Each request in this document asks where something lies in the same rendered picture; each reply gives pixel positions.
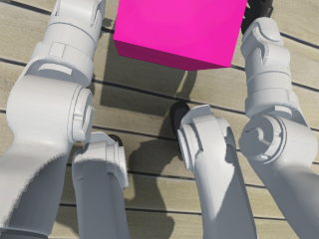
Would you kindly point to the right robot shin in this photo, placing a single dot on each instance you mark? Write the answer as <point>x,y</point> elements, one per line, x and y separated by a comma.
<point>224,125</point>

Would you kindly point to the left robot forearm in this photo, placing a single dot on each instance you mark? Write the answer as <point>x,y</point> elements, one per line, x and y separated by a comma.
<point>67,50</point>

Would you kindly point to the right robot upper arm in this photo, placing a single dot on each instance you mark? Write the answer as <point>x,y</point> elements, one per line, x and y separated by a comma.
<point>281,151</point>

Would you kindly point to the right robot forearm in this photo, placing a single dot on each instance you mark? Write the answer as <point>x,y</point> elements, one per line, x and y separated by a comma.
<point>268,76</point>

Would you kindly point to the right robot thigh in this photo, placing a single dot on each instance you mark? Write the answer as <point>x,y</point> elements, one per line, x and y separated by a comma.
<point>225,207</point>

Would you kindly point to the robot right hand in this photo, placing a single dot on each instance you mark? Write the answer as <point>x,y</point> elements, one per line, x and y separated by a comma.
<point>258,9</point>

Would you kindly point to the left robot upper arm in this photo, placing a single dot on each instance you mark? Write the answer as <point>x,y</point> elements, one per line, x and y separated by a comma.
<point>46,116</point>

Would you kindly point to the carton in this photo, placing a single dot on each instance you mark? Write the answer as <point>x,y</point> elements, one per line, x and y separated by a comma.
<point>189,35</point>

